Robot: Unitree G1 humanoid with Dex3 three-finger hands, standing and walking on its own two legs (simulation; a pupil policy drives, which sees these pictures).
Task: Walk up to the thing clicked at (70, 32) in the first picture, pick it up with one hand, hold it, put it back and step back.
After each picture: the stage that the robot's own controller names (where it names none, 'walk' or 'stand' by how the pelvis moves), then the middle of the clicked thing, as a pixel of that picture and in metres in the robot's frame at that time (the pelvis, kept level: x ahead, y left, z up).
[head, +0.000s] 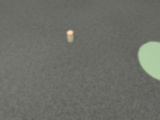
stand; (70, 36) +1.36 +0.18 -0.72
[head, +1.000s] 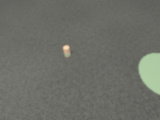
walk; (66, 51) +1.22 +0.30 -0.71
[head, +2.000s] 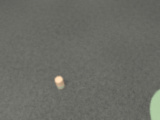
walk; (59, 82) +0.72 +0.31 -0.72
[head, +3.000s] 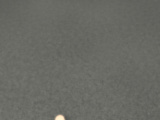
walk; out of the picture +0.39 +0.23 -0.71
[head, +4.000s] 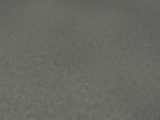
stand; out of the picture +0.30 +0.19 -0.71
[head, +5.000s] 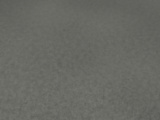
stand; out of the picture +0.30 +0.19 -0.72
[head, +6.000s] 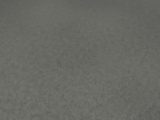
stand; out of the picture +0.30 +0.21 -0.73
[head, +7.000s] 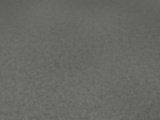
stand; out of the picture +0.28 +0.22 -0.73
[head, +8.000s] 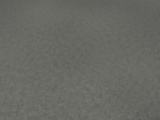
stand; out of the picture +0.28 +0.22 -0.73
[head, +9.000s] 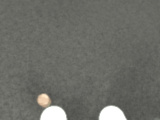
go down; (44, 101) +0.32 +0.21 -0.55
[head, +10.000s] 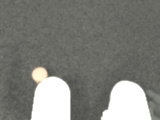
go down; (41, 77) +0.37 +0.22 -0.33
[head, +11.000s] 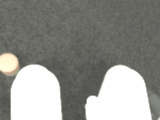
close in; (9, 65) +0.36 +0.24 -0.25
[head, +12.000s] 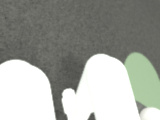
close; out of the picture +0.36 +0.25 -0.22
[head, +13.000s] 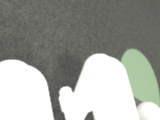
close; out of the picture +0.35 +0.26 -0.22
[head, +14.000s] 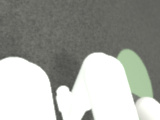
lift; out of the picture +0.35 +0.26 -0.22
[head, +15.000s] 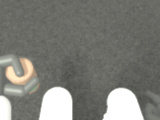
lift; (24, 77) +0.31 +0.21 -0.02
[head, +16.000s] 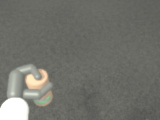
hold; (40, 88) +0.31 +0.17 +0.00
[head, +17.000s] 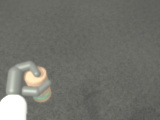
hold; (39, 85) +0.32 +0.17 +0.00
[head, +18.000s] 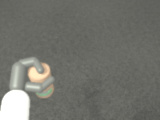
hold; (42, 81) +0.33 +0.16 +0.01
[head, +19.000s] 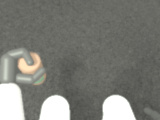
crouch; (33, 69) +0.36 +0.19 -0.07
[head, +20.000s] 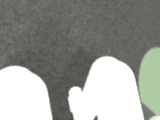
lower; out of the picture +0.37 +0.26 -0.22
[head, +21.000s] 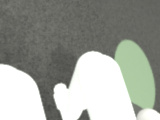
lower; out of the picture +0.39 +0.27 -0.22
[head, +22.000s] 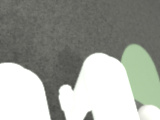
lower; out of the picture +0.37 +0.28 -0.22
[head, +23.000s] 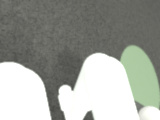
lower; out of the picture +0.37 +0.28 -0.22
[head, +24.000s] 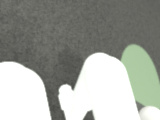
loosen; out of the picture +0.36 +0.28 -0.22
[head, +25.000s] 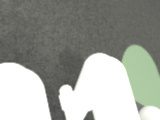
withdraw; out of the picture +0.36 +0.24 -0.22
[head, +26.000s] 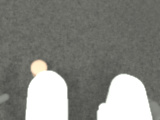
walk; (39, 70) +0.38 +0.20 -0.30
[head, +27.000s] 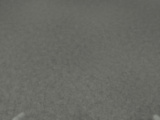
stand; out of the picture +0.29 +0.17 -0.65
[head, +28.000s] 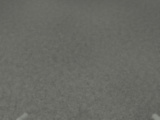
stand; out of the picture +0.31 +0.18 -0.66
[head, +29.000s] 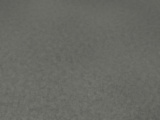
stand; out of the picture +0.32 +0.17 -0.69
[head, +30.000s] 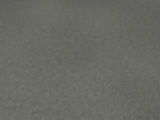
stand; out of the picture +0.33 +0.18 -0.72
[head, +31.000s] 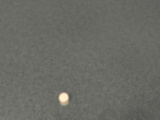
walk; (64, 99) +0.44 +0.14 -0.71
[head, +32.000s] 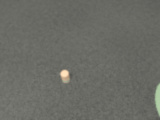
walk; (65, 76) +0.69 +0.21 -0.70
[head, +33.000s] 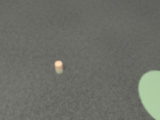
stand; (58, 67) +0.89 +0.24 -0.71
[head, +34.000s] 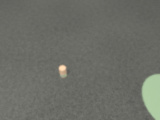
stand; (62, 71) +0.91 +0.23 -0.72
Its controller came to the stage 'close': yes
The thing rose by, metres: 0.72
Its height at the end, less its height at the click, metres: +0.00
